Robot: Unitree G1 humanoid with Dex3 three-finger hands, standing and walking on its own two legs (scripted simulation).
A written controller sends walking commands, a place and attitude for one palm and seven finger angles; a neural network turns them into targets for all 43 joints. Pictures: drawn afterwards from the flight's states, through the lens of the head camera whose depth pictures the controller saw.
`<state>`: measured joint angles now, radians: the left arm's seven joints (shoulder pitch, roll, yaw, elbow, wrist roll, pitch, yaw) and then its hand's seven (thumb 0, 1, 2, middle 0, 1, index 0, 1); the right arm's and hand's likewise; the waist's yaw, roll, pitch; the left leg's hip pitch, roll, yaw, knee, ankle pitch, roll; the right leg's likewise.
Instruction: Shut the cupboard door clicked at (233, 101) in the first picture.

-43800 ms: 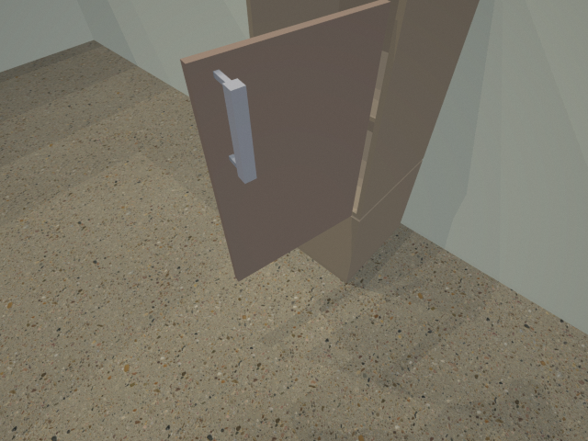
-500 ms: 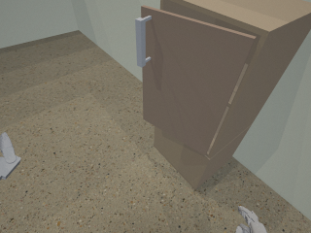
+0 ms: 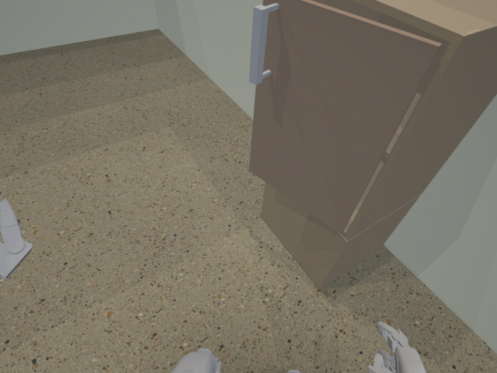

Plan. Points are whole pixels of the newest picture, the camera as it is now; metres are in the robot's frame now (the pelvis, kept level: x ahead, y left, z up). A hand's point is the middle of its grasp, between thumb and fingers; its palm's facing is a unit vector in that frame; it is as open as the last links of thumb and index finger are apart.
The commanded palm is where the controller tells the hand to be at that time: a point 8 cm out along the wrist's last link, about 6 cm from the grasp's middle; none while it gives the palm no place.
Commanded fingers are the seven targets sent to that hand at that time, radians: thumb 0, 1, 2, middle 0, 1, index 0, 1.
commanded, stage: step back with the hand held close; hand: left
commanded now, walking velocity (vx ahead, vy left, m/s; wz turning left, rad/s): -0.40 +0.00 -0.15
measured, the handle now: (264, 45) +0.80 +0.04 +0.16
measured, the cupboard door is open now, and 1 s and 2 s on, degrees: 15 15 15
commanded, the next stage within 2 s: stop stepping back and stand still in 0.12 s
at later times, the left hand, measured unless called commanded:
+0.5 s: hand out of the picture +0.14 +0.26 +0.20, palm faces +0.31 -0.86 -0.40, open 7.5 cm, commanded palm +0.08 +0.31 +0.20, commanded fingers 0.00 0.90 0.90 -0.20 -0.30 -0.20 -0.30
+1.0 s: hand out of the picture +0.11 +0.28 +0.19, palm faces +0.38 -0.84 -0.38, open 7.5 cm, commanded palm none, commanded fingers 0.00 0.90 0.90 -0.20 -0.30 -0.20 -0.30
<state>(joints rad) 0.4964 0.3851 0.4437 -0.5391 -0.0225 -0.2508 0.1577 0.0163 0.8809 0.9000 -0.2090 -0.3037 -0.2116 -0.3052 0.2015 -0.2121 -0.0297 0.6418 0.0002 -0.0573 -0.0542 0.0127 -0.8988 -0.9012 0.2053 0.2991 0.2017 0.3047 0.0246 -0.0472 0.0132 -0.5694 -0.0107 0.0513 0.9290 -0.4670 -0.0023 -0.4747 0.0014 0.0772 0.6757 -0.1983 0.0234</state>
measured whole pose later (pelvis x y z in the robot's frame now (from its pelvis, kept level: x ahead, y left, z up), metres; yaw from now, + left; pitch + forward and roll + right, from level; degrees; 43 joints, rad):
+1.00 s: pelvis -0.11 +0.04 +0.02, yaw -7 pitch -1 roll -1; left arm 0.51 0.38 0.39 -0.44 -0.03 -0.20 0.18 0.02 0.88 0.90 -0.21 -0.30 -0.21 -0.31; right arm 0.28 -0.23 -0.01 0.68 0.00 -0.08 -0.09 0.01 -0.90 -0.90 0.21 0.30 0.20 0.30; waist -0.01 0.00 -0.06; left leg -0.29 0.03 0.01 0.54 -0.23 0.02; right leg -0.21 0.04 -0.03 0.54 -0.32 -0.04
